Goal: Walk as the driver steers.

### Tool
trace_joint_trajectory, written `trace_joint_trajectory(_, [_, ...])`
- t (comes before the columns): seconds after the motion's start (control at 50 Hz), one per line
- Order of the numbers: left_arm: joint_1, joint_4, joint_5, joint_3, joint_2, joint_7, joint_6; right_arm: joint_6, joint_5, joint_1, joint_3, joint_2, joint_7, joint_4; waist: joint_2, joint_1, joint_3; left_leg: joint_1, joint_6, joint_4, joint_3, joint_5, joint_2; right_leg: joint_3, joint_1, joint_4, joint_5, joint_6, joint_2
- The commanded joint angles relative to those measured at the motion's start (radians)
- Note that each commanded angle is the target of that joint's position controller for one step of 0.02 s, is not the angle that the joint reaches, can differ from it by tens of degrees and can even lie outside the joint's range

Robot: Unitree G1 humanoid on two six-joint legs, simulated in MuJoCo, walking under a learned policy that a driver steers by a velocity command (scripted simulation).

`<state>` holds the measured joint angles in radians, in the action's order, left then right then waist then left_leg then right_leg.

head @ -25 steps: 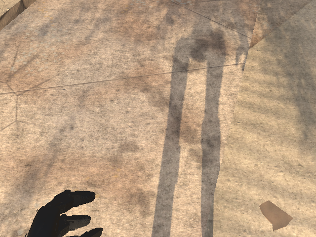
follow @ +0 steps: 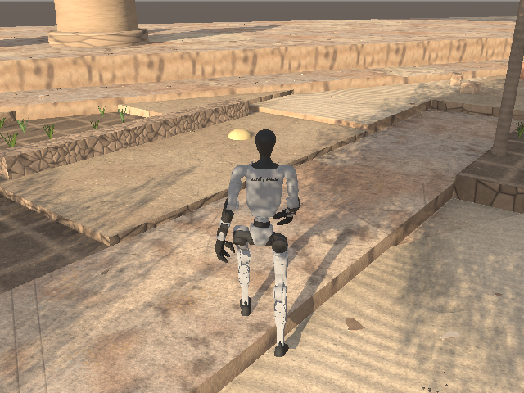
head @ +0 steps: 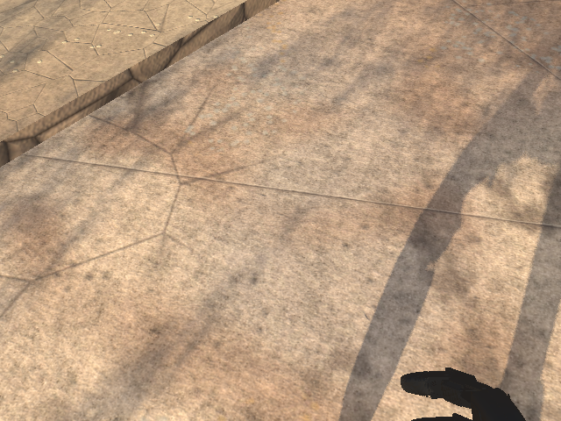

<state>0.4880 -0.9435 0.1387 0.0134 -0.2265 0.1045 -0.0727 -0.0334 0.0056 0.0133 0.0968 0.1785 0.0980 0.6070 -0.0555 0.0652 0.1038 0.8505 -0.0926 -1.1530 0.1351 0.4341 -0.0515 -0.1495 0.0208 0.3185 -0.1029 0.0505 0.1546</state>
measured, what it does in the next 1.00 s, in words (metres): climbs, turning right: right foot, then left foot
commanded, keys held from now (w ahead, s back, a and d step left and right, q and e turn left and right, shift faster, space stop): w+e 0.80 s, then w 0.20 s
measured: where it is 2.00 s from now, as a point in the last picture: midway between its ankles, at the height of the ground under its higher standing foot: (430, 225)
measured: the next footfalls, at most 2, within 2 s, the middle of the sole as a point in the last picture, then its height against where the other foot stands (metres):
right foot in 0.42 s outside the picture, level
left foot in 0.88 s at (335, 314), level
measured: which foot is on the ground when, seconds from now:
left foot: down 0.00-0.42, up 0.44-0.86, down 0.88-1.00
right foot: down 0.00-0.00, up 0.02-0.40, down 0.42-0.88, up 0.90-1.00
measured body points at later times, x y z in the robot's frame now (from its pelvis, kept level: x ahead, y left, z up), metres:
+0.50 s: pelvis +0.31 -0.06 +0.08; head +0.33 -0.07 +0.53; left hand +0.55 +0.14 +0.00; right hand +0.34 -0.34 -0.04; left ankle +0.16 +0.12 -0.51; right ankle +0.38 -0.14 -0.63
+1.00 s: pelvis +0.59 -0.08 +0.10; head +0.61 -0.07 +0.55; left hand +0.80 +0.12 -0.02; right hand +0.61 -0.38 +0.01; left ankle +0.69 -0.01 -0.63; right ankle +0.45 -0.15 -0.53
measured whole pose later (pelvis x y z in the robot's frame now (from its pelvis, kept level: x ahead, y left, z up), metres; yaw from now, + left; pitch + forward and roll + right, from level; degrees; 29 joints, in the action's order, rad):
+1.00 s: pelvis +0.59 -0.08 +0.10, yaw -27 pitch +3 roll +0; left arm 0.32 -0.69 -0.02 0.05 -0.27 -0.01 -0.04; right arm 0.11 -0.01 -0.19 -0.05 0.24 0.01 0.71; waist -0.03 0.00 0.03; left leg 0.41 -0.04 -0.54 -0.01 0.19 -0.04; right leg 0.09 -0.47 1.24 -0.39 0.02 -0.06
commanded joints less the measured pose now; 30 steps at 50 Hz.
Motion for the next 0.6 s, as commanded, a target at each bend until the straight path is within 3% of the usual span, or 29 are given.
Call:
trace_joint_trajectory(0.02, [-0.103,0.137,-0.052,0.068,-0.232,0.044,-0.008,0.029,-0.091,-0.861,-0.117,0.270,-0.039,0.192,0.216,-0.383,0.412,-1.171,-0.372,0.590,-0.913,-0.598,0.342,0.274,-0.800,1.145,-0.138,0.012,-0.227])
trace_joint_trajectory(0.04, [-0.161,0.182,-0.100,0.046,-0.103,0.020,-0.014,0.085,-0.105,-0.853,-0.136,0.290,-0.044,0.281,0.130,-0.314,0.142,-0.930,-0.290,0.592,-0.810,-0.380,0.347,0.408,-0.958,1.397,-0.107,0.060,-0.237])
trace_joint_trajectory(0.06, [-0.241,0.227,-0.084,0.026,-0.054,-0.009,-0.026,0.126,-0.076,-0.647,-0.109,0.201,-0.032,0.294,0.153,-0.208,0.005,-0.714,-0.256,0.586,-0.660,-0.284,0.329,0.387,-0.996,1.493,-0.119,0.088,-0.200])
trace_joint_trajectory(0.08, [-0.275,0.261,-0.043,0.024,-0.042,-0.032,-0.018,0.147,-0.049,-0.457,-0.081,0.086,-0.024,0.293,0.114,-0.118,0.014,-0.607,-0.222,0.619,-0.530,-0.273,0.309,0.369,-0.976,1.478,-0.177,0.127,-0.167])
trace_joint_trajectory(0.1, [-0.263,0.276,-0.040,0.011,-0.024,-0.036,0.000,0.157,-0.040,-0.328,-0.060,0.006,-0.018,0.294,0.074,-0.043,0.000,-0.493,-0.194,0.669,-0.449,-0.275,0.299,0.328,-0.934,1.457,-0.203,0.149,-0.123])
trace_joint_trajectory(0.12, [-0.236,0.270,-0.044,-0.006,0.018,-0.035,0.014,0.157,-0.032,-0.224,-0.043,-0.064,-0.023,0.290,0.039,0.017,-0.020,-0.392,-0.148,0.721,-0.394,-0.240,0.294,0.308,-0.874,1.384,-0.267,0.154,-0.082])
trace_joint_trajectory(0.14, [-0.225,0.270,-0.068,-0.010,0.024,-0.034,0.025,0.154,-0.034,-0.184,-0.054,-0.035,-0.025,0.281,0.061,0.029,-0.058,-0.343,-0.155,0.793,-0.345,-0.240,0.308,0.262,-0.857,1.351,-0.354,0.129,-0.075])
trace_joint_trajectory(0.16, [-0.238,0.274,-0.077,-0.011,0.015,-0.032,0.016,0.163,-0.042,-0.163,-0.060,-0.014,-0.044,0.284,0.081,0.024,-0.059,-0.343,-0.137,0.846,-0.291,-0.209,0.282,0.233,-0.843,1.314,-0.330,0.123,-0.075])
trace_joint_trajectory(0.18, [-0.291,0.297,-0.091,-0.006,-0.018,-0.028,0.001,0.175,-0.067,-0.137,-0.065,0.009,-0.056,0.288,0.077,0.023,-0.061,-0.308,-0.098,0.887,-0.222,-0.229,0.253,0.233,-0.797,1.193,-0.203,0.113,-0.044])
trace_joint_trajectory(0.2, [-0.303,0.297,-0.089,0.004,-0.047,-0.024,-0.014,0.190,-0.084,-0.105,-0.066,0.042,-0.071,0.271,0.089,0.030,-0.068,-0.297,-0.068,0.912,-0.164,-0.267,0.226,0.229,-0.745,1.083,-0.073,0.084,-0.032])
trace_joint_trajectory(0.22, [-0.320,0.286,-0.098,0.012,-0.073,-0.012,-0.025,0.199,-0.095,-0.129,-0.077,0.083,-0.084,0.279,0.080,-0.003,-0.059,-0.340,-0.038,0.916,-0.061,-0.298,0.172,0.195,-0.730,1.009,0.048,0.057,-0.044])
trace_joint_trajectory(0.24, [-0.298,0.283,-0.081,0.012,-0.079,-0.001,-0.032,0.202,-0.089,-0.109,-0.087,0.138,-0.091,0.251,0.107,0.009,-0.045,-0.349,-0.014,0.924,-0.011,-0.317,0.183,0.187,-0.602,0.774,0.084,0.025,-0.026])
trace_joint_trajectory(0.26, [-0.359,0.292,-0.087,0.014,-0.078,0.006,-0.034,0.200,-0.073,-0.184,-0.097,0.175,-0.094,0.274,0.099,-0.051,-0.085,-0.348,-0.027,0.939,0.012,-0.351,0.183,0.138,-0.518,0.662,0.063,-0.021,-0.055])
trace_joint_trajectory(0.28, [-0.422,0.305,-0.093,0.012,-0.061,0.008,-0.029,0.194,-0.060,-0.282,-0.107,0.215,-0.085,0.310,0.133,-0.085,-0.109,-0.418,-0.032,0.939,0.017,-0.370,0.199,0.112,-0.501,0.601,0.026,-0.043,-0.085])
trace_joint_trajectory(0.3, [-0.468,0.314,-0.098,0.014,-0.067,0.007,-0.028,0.187,-0.062,-0.341,-0.115,0.239,-0.076,0.326,0.120,-0.109,-0.134,-0.540,-0.043,0.924,-0.008,-0.399,0.249,0.114,-0.551,0.525,0.024,-0.041,-0.095])
trace_joint_trajectory(0.32, [-0.523,0.344,-0.218,-0.002,-0.031,-0.033,-0.001,0.148,0.040,-0.393,-0.126,0.238,-0.113,0.344,0.037,-0.117,-0.198,-0.645,-0.040,0.892,-0.043,-0.611,0.249,0.052,-0.655,0.428,0.036,-0.006,-0.118])
trace_joint_trajectory(0.34, [-0.525,0.361,-0.219,-0.009,-0.021,-0.042,0.002,0.125,0.044,-0.402,-0.134,0.276,-0.127,0.345,0.071,-0.109,-0.205,-0.748,-0.031,0.838,-0.048,-0.806,0.290,0.046,-0.681,0.362,-0.002,0.016,-0.137])
trace_joint_trajectory(0.36, [-0.486,0.364,-0.190,0.003,-0.049,-0.041,0.005,0.108,0.032,-0.390,-0.145,0.291,-0.134,0.334,0.113,-0.084,-0.165,-0.820,-0.016,0.753,-0.030,-0.989,0.306,0.023,-0.648,0.324,-0.037,0.041,-0.162])
trace_joint_trajectory(0.38, [-0.389,0.345,-0.170,0.025,-0.089,-0.035,0.008,0.098,0.021,-0.363,-0.153,0.296,-0.137,0.312,0.146,-0.031,-0.094,-0.854,0.000,0.624,0.002,-1.103,0.298,0.006,-0.530,0.266,-0.002,0.065,-0.192])
trace_joint_trajectory(0.4, [-0.241,0.304,-0.162,0.062,-0.155,-0.039,0.014,0.097,0.012,-0.359,-0.158,0.281,-0.140,0.287,0.153,0.028,0.000,-0.811,0.015,0.434,0.025,-1.091,0.265,0.019,-0.319,0.229,0.033,0.093,-0.233])
trace_joint_trajectory(0.42, [-0.094,0.273,-0.163,0.098,-0.247,-0.059,0.027,0.111,-0.017,-0.353,-0.152,0.241,-0.144,0.243,0.048,0.079,0.081,-0.552,0.049,0.127,0.032,-0.800,0.224,0.241,-0.023,0.265,0.129,0.135,-0.100])
trace_joint_trajectory(0.44, [-0.098,0.291,-0.149,0.111,-0.350,-0.066,0.024,0.150,-0.031,-0.449,-0.105,0.081,-0.120,0.181,-0.252,-0.021,0.227,-0.116,0.112,-0.278,-0.070,0.026,0.000,0.867,0.325,0.114,-0.047,0.370,0.174])
trace_joint_trajectory(0.46, [-0.052,0.302,-0.144,0.092,-0.251,-0.077,0.025,0.194,-0.004,-0.334,-0.133,0.192,-0.100,0.166,-0.160,0.064,0.335,-0.003,0.088,-0.378,-0.263,0.046,0.020,1.016,0.390,-0.020,-0.190,0.387,0.186])
trace_joint_trajectory(0.48, [-0.104,0.299,-0.138,0.082,-0.208,-0.089,0.018,0.211,0.025,-0.212,-0.140,0.203,-0.096,0.117,-0.124,0.061,0.171,0.092,0.072,-0.373,-0.251,-0.035,0.063,0.849,0.287,-0.016,-0.133,0.329,0.150])
trace_joint_trajectory(0.5, [-0.172,0.311,-0.143,0.079,-0.194,-0.095,0.013,0.218,0.007,-0.159,-0.129,0.178,-0.105,0.089,0.021,0.022,0.096,0.067,0.064,-0.319,-0.241,-0.100,0.101,0.727,0.130,-0.012,-0.020,0.294,0.109])
trace_joint_trajectory(0.52, [-0.234,0.327,-0.140,0.073,-0.178,-0.091,0.009,0.213,-0.007,-0.159,-0.133,0.173,-0.113,0.082,0.083,-0.027,0.054,0.001,0.069,-0.247,-0.235,-0.135,0.126,0.632,-0.016,-0.014,0.089,0.269,0.070])
trace_joint_trajectory(0.54, [-0.269,0.341,-0.133,0.062,-0.148,-0.088,0.004,0.193,-0.005,-0.193,-0.144,0.180,-0.113,0.073,0.087,-0.074,0.041,-0.080,0.074,-0.208,-0.243,-0.159,0.151,0.564,-0.128,-0.035,0.134,0.255,0.032])
trace_joint_trajectory(0.56, [-0.278,0.347,-0.136,0.059,-0.132,-0.084,0.002,0.175,-0.006,-0.211,-0.150,0.181,-0.114,0.060,0.078,-0.098,0.026,-0.110,0.086,-0.162,-0.239,-0.169,0.157,0.541,-0.191,-0.050,0.125,0.250,0.012])
trace_joint_trajectory(0.6, [-0.262,0.338,-0.146,0.061,-0.134,-0.087,0.001,0.150,-0.019,-0.202,-0.151,0.162,-0.119,0.043,0.068,-0.114,-0.008,-0.106,0.115,-0.083,-0.216,-0.186,0.156,0.492,-0.269,-0.054,0.168,0.250,-0.010])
